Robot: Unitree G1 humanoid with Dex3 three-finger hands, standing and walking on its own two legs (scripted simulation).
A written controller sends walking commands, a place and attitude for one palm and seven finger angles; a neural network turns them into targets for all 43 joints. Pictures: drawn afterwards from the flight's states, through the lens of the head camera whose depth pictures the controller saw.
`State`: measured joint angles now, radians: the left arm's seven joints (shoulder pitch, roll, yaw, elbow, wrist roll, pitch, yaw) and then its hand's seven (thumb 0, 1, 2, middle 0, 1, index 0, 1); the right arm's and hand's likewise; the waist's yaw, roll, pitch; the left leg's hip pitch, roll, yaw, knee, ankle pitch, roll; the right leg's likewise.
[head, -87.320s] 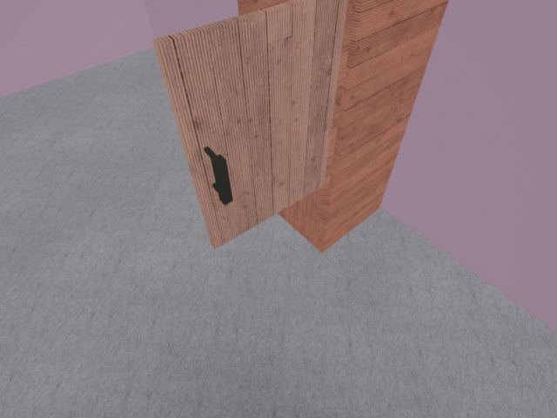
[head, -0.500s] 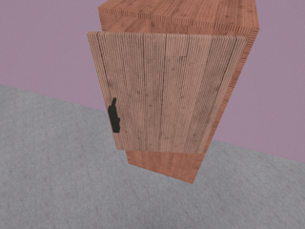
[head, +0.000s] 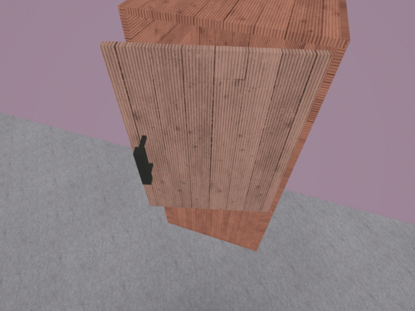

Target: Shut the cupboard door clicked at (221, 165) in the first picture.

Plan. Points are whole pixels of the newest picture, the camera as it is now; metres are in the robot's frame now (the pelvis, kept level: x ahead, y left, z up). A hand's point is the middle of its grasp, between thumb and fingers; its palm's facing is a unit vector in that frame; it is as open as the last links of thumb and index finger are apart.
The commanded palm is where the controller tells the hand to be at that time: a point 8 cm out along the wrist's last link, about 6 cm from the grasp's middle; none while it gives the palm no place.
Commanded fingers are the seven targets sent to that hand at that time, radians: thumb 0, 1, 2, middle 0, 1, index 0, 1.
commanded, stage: come to a stop and stand still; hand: left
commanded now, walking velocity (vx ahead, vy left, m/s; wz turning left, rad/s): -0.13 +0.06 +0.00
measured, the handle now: (145, 160) +0.48 +0.20 -0.04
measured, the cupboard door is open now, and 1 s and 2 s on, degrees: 15 15 15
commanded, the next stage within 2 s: look again from close up in 0.86 s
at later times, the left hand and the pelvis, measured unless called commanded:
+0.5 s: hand out of the picture +0.05 +0.19 -0.17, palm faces -0.01 -0.96 -0.27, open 7.4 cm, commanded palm none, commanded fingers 0.00 0.90 0.90 -0.20 -0.30 -0.20 -0.30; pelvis -0.01 -0.01 +0.00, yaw -1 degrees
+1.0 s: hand out of the picture -0.05 +0.18 -0.17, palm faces -0.01 -0.98 -0.20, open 7.4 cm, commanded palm none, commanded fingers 0.00 0.90 0.90 -0.20 -0.30 -0.20 -0.30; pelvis -0.04 +0.00 +0.01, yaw +0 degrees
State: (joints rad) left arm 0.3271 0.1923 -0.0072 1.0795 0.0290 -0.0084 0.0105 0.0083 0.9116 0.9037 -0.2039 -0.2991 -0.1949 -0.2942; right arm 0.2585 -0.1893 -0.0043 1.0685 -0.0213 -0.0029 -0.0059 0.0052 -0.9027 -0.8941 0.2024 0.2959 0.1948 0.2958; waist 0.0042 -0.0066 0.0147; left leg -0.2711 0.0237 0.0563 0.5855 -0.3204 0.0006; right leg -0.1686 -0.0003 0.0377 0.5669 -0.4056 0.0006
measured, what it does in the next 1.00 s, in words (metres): stands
